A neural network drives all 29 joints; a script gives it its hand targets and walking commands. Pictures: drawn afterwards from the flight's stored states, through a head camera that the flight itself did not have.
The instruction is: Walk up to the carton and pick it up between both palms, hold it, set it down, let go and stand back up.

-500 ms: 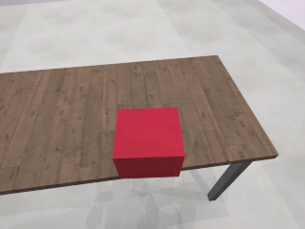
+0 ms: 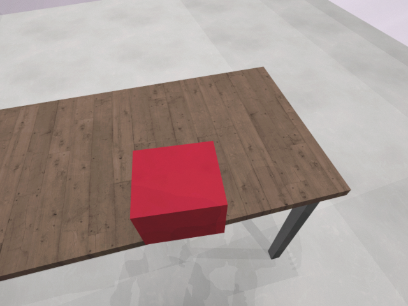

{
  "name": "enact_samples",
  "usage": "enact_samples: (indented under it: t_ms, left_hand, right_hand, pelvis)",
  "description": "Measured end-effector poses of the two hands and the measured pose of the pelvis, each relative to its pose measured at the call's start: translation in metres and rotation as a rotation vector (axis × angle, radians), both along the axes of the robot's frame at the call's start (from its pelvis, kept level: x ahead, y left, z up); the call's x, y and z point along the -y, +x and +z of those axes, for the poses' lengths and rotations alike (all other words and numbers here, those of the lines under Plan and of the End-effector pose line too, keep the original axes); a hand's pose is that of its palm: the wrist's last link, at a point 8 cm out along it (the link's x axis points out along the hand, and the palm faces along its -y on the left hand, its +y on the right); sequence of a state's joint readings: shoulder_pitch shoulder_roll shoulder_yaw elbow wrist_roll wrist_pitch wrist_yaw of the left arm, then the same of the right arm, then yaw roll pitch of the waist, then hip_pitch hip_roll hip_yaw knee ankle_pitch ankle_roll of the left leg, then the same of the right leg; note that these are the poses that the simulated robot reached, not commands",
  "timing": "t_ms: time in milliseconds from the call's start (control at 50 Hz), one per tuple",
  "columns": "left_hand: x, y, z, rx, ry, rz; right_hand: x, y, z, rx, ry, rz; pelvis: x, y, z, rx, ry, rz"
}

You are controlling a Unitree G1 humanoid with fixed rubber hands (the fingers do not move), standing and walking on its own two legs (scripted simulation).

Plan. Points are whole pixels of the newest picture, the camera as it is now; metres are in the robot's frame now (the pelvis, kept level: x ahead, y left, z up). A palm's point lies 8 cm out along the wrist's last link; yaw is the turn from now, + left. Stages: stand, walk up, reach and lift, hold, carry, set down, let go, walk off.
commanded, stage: walk up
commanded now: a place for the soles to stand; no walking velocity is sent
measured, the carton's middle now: (179, 192) +0.34 +0.07 -0.03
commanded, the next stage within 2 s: reach and lift in 0.88 s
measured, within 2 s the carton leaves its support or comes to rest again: neither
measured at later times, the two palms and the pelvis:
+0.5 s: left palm out of the picture +0.02 +0.28 -0.13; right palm out of the picture +0.02 -0.22 -0.12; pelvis +0.00 +0.03 +0.01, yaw +1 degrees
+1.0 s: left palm out of the picture +0.09 +0.29 -0.13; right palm out of the picture +0.11 -0.22 -0.13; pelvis -0.02 +0.01 -0.01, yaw +5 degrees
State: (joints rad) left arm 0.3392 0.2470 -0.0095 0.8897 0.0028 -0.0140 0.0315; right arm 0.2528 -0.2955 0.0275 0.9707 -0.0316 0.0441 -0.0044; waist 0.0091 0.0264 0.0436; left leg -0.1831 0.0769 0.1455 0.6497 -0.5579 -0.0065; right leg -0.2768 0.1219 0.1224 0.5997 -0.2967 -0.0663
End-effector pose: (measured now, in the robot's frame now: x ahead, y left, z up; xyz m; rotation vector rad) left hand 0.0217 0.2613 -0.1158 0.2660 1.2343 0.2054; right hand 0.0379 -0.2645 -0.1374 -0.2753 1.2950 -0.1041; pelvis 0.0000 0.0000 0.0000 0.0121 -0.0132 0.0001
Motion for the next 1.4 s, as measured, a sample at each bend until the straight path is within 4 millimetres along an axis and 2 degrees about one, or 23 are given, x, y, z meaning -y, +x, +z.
enact_samples:
  t_ms: [80,120,240,300,440,580,900,940,1000,1060,1100,1120,1160,1200,1280,1320,1360,1400]
  left_hand:
    - [-0.002,-0.015,0.002,-0.057,0.001,0.011]
    - [-0.005,-0.016,-0.001,-0.069,-0.011,0.003]
    - [-0.005,0.003,-0.008,-0.014,-0.060,-0.010]
    - [-0.004,0.005,-0.010,-0.016,-0.078,-0.011]
    - [-0.011,-0.003,-0.010,-0.066,-0.071,-0.004]
    - [-0.016,-0.002,-0.009,-0.083,-0.054,0.007]
    - [-0.008,-0.002,-0.010,-0.090,-0.060,0.038]
    - [-0.014,0.012,-0.013,-0.112,-0.059,0.068]
    - [-0.027,0.067,-0.016,-0.081,-0.046,0.082]
    - [-0.028,0.124,0.000,-0.001,-0.035,0.039]
    - [-0.023,0.146,0.013,0.045,-0.039,0.015]
    - [-0.019,0.151,0.020,0.064,-0.046,0.006]
    - [-0.009,0.149,0.030,0.078,-0.065,-0.009]
    - [-0.002,0.137,0.033,0.071,-0.075,-0.014]
    - [-0.001,0.103,0.029,0.050,-0.070,0.013]
    - [-0.005,0.093,0.027,0.055,-0.061,0.032]
    - [-0.010,0.092,0.026,0.076,-0.049,0.043]
    - [-0.014,0.099,0.028,0.111,-0.039,0.045]
  right_hand:
    - [-0.013,0.004,0.010,0.030,0.008,0.000]
    - [-0.020,0.005,0.013,0.059,0.006,-0.001]
    - [-0.035,-0.004,0.017,0.054,0.014,-0.047]
    - [-0.038,-0.009,0.019,0.032,0.014,-0.051]
    - [-0.045,-0.015,0.018,0.000,0.017,-0.052]
    - [-0.050,-0.013,0.015,-0.013,0.025,-0.047]
    - [-0.047,-0.008,0.013,-0.035,0.024,-0.019]
    - [-0.044,0.010,0.009,-0.004,0.030,-0.013]
    - [-0.040,0.070,0.007,0.110,0.042,0.012]
    - [-0.045,0.130,0.019,0.241,0.063,0.034]
    - [-0.050,0.154,0.029,0.304,0.091,0.032]
    - [-0.052,0.161,0.035,0.328,0.103,0.028]
    - [-0.053,0.164,0.047,0.363,0.115,0.018]
    - [-0.051,0.157,0.054,0.374,0.106,0.021]
    - [-0.046,0.129,0.053,0.337,0.096,0.038]
    - [-0.048,0.117,0.050,0.318,0.099,0.047]
    - [-0.053,0.110,0.047,0.315,0.106,0.051]
    - [-0.060,0.109,0.045,0.330,0.117,0.050]
  pelvis:
    - [-0.005,-0.002,0.008,-0.006,-0.014,-0.015]
    - [-0.008,-0.003,0.008,-0.002,-0.020,-0.011]
    - [-0.017,0.000,0.010,0.018,-0.011,0.002]
    - [-0.020,0.001,0.012,0.017,-0.010,0.008]
    - [-0.025,0.002,0.014,0.011,-0.011,0.021]
    - [-0.027,0.005,0.015,0.012,-0.011,0.033]
    - [-0.022,0.007,0.015,0.014,-0.013,0.065]
    - [-0.019,0.000,0.009,-0.009,-0.014,0.080]
    - [-0.014,-0.016,-0.007,-0.019,-0.005,0.092]
    - [-0.012,-0.022,-0.015,-0.033,-0.014,0.087]
    - [-0.012,-0.022,-0.017,-0.020,-0.025,0.087]
    - [-0.012,-0.021,-0.015,-0.007,-0.027,0.086]
    - [-0.012,-0.017,-0.010,0.015,-0.023,0.082]
    - [-0.011,-0.012,-0.004,0.030,-0.016,0.082]
    - [-0.009,-0.008,0.003,0.037,-0.010,0.086]
    - [-0.008,-0.008,0.004,0.024,-0.008,0.085]
    - [-0.006,-0.009,0.004,0.006,-0.008,0.081]
    - [-0.005,-0.012,0.003,-0.009,-0.007,0.077]
